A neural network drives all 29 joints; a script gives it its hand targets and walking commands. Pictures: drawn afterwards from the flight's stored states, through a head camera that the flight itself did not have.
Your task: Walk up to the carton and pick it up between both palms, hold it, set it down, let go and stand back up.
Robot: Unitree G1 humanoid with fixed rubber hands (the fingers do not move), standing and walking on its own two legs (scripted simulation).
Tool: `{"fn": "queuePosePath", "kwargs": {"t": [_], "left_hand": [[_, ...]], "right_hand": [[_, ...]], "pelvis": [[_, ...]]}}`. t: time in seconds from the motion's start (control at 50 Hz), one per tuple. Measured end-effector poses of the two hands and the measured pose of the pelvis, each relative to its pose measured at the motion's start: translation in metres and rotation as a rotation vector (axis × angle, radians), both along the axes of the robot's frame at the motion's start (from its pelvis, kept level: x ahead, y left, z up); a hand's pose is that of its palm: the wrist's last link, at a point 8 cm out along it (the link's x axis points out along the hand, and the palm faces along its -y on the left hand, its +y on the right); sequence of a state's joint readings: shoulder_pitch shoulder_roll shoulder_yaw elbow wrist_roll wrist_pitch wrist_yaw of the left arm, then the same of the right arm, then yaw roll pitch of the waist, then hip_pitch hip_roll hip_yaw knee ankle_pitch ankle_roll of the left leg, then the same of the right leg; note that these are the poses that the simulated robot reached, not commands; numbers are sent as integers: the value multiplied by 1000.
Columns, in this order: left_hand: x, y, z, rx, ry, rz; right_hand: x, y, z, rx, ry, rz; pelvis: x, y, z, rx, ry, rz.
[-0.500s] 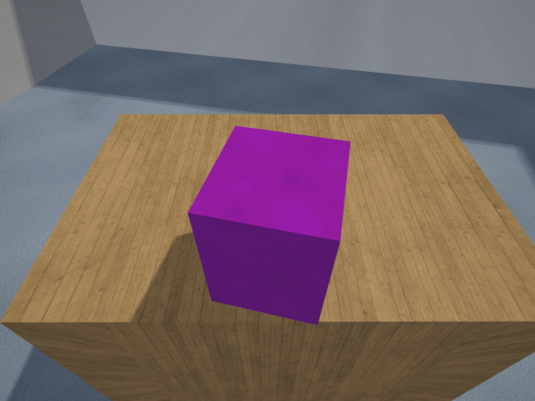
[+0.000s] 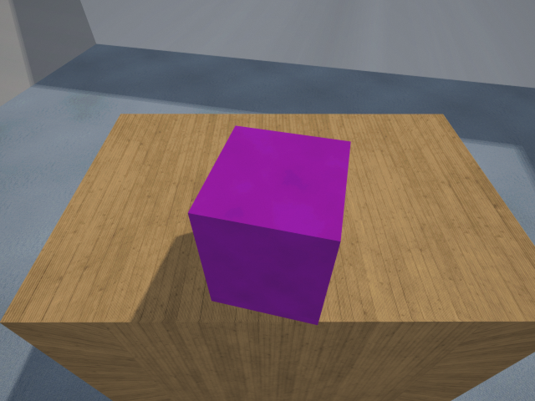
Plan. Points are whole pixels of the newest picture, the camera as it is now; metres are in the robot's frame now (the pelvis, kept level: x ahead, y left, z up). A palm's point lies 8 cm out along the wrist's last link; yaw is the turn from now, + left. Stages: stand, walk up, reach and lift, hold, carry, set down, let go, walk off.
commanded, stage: stand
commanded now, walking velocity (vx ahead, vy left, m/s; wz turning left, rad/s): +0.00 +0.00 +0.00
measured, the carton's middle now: (276, 226) +0.41 +0.01 +0.03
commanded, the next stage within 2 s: none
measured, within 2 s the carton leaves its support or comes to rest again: neither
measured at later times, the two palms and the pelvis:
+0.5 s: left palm out of the picture +0.06 +0.30 -0.11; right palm out of the picture +0.04 -0.31 -0.11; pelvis +0.00 +0.00 +0.00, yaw +0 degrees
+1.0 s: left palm out of the picture +0.06 +0.30 -0.11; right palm out of the picture +0.05 -0.31 -0.11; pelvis +0.00 +0.00 +0.00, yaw +0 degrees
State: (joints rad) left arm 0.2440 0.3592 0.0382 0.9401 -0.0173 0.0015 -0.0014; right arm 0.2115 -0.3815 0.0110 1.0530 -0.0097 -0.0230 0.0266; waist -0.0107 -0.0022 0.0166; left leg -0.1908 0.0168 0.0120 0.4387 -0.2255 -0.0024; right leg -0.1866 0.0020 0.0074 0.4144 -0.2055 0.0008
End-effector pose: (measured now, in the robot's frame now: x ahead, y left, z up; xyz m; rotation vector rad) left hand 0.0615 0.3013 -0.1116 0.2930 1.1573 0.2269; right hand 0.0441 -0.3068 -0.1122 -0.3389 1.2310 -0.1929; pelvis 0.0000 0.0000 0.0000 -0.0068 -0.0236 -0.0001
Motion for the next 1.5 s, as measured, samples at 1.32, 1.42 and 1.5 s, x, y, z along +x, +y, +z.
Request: {"fn": "queuePosePath", "kwargs": {"t": [1.32,1.42,1.5], "left_hand": [[4,0,-1,-2,3,-2],[4,0,-1,-2,6,-2],[5,0,-1,-2,7,-2]], "right_hand": [[2,0,0,-1,13,-4],[3,0,0,-2,10,-2],[3,0,0,-2,12,-3]], "pelvis": [[2,0,0,0,5,-1],[3,0,1,-1,7,-1],[3,0,1,-1,8,-1]]}}
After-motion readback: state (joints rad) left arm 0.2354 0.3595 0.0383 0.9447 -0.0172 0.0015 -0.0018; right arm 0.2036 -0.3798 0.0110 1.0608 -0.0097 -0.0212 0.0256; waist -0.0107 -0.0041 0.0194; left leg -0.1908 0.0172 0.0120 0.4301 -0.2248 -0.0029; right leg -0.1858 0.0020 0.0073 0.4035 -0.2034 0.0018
